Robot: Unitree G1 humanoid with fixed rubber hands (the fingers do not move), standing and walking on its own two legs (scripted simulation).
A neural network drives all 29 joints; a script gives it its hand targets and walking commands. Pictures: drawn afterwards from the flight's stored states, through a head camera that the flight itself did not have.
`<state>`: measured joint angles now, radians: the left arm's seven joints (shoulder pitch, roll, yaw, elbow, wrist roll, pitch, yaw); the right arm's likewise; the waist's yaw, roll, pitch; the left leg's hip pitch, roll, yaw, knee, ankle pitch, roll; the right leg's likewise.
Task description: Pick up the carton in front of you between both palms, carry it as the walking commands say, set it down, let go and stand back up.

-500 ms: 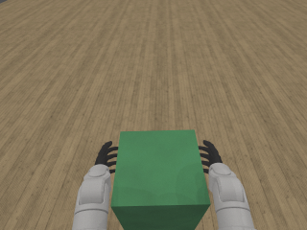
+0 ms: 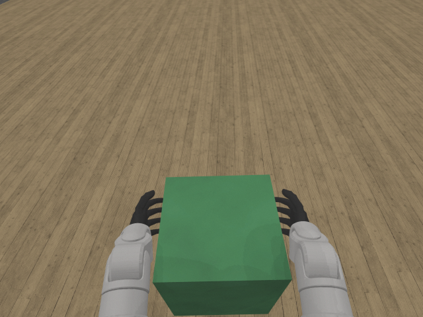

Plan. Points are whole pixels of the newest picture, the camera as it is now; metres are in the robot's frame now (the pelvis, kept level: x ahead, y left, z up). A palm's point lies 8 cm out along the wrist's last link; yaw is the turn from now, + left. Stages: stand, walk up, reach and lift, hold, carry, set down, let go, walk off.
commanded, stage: hold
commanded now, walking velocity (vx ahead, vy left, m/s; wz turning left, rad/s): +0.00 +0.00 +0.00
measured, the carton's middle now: (219, 248) +0.29 +0.00 -0.05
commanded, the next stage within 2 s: set down in 0.28 s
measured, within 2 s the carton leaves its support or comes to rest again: neither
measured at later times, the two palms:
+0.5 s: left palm (130, 238) +0.27 +0.16 +0.04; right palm (287, 219) +0.31 -0.14 +0.04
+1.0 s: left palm (147, 259) +0.32 +0.18 -0.16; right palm (259, 243) +0.36 -0.12 -0.18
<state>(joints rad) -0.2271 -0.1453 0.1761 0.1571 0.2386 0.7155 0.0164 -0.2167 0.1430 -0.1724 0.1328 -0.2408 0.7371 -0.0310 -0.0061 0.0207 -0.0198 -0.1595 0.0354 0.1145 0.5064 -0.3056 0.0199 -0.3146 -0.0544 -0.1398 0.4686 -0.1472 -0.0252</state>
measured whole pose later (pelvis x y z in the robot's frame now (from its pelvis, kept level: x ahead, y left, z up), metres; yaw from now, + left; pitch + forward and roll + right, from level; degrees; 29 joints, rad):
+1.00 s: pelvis -0.05 -0.03 -0.09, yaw +9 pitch +31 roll +1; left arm -0.65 -0.13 0.42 0.54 0.21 0.16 0.02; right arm -0.63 0.10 -0.37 0.50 -0.25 0.19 -0.04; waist 0.01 0.04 -0.04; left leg -1.20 -0.09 -0.09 1.08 -0.43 -0.03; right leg -1.30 0.04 0.09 1.01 -0.26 0.02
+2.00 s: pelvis -0.09 -0.04 -0.33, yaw +15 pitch +46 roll +6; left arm -1.20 0.03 0.44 0.79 0.10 0.21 0.14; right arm -1.24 -0.16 -0.36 0.82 -0.17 0.26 -0.05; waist -0.05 0.05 0.04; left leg -2.13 -0.19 -0.04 1.96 -0.64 -0.10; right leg -2.27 0.11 0.13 1.89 -0.42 0.06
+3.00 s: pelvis -0.10 -0.04 -0.39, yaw +16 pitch +38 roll +1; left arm -1.39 0.12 0.34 1.01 0.08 0.16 0.12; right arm -1.37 -0.30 -0.37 1.04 -0.11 0.18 0.04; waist -0.09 0.07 0.30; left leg -2.21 -0.20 -0.04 2.20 -0.66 -0.08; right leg -2.30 0.00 0.05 2.13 -0.49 0.03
